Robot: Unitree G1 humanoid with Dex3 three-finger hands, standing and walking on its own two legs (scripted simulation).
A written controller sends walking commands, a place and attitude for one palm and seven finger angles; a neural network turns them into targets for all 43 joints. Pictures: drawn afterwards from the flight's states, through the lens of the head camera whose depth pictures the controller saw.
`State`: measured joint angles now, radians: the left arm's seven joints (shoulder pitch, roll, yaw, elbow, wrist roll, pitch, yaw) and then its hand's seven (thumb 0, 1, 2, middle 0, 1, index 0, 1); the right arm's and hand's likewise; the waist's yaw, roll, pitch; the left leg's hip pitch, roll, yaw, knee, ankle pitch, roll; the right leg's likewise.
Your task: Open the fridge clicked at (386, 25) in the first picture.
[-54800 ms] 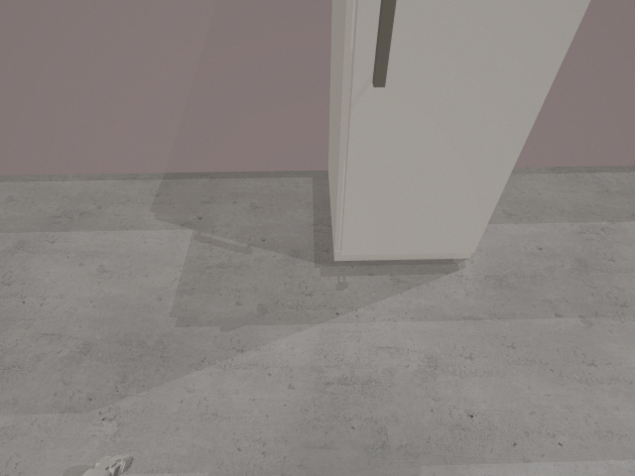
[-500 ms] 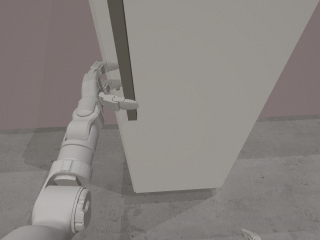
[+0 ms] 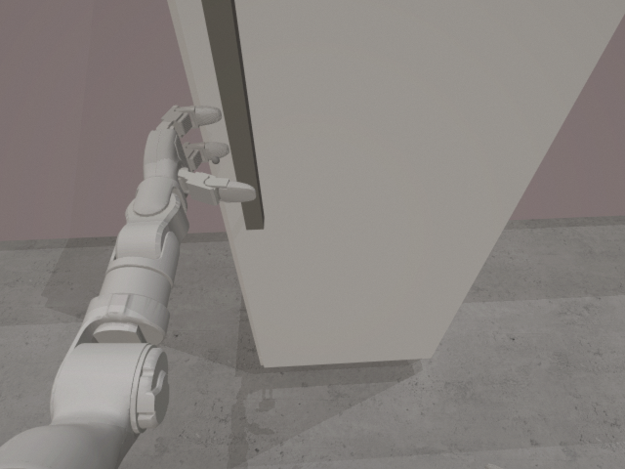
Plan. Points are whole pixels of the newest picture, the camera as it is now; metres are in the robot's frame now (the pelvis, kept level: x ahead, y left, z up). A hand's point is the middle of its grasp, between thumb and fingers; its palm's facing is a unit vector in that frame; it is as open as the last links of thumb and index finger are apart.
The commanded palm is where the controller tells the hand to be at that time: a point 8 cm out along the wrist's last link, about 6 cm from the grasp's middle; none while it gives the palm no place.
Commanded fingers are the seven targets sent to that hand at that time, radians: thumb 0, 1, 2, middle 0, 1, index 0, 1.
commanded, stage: slide the fingers in behind the handle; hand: left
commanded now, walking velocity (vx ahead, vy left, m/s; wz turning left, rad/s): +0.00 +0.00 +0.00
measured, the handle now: (235, 81) +0.49 +0.10 +0.26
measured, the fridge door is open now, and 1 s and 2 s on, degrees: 0 0 0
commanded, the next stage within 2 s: grip the handle and tug to test in 1.82 s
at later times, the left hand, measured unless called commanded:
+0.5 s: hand (225, 170) +0.43 +0.12 +0.17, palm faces +0.08 -1.00 +0.02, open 14.0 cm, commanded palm +0.41 +0.17 +0.18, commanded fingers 0.00 -0.50 0.30 -0.30 -1.20 -0.30 -1.20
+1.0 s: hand (236, 165) +0.43 +0.11 +0.18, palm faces +0.09 -1.00 +0.03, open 14.0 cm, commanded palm +0.40 +0.15 +0.18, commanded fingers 0.00 -0.50 0.30 -0.30 -1.20 -0.30 -1.20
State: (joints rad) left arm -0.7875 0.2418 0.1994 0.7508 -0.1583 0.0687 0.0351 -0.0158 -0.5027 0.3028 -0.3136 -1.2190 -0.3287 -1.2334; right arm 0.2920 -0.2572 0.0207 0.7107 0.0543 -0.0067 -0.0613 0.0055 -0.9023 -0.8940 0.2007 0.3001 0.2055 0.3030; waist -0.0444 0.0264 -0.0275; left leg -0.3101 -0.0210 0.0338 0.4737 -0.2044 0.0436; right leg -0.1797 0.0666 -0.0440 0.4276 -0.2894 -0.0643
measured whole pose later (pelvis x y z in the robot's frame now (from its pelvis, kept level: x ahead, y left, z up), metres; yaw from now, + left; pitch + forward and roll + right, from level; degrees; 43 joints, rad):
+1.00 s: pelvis +0.00 +0.00 +0.00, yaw -1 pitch +1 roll +0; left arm -0.70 0.16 0.16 0.62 -0.14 0.09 0.11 -0.02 -0.50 0.30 -0.30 -1.20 -0.30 -1.20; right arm 0.30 -0.23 0.03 0.69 0.05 0.02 -0.05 0.01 -0.90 -0.89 0.20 0.30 0.21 0.30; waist -0.04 0.03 -0.04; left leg -0.27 -0.01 0.05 0.45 -0.20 0.04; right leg -0.15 0.07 -0.03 0.41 -0.28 -0.07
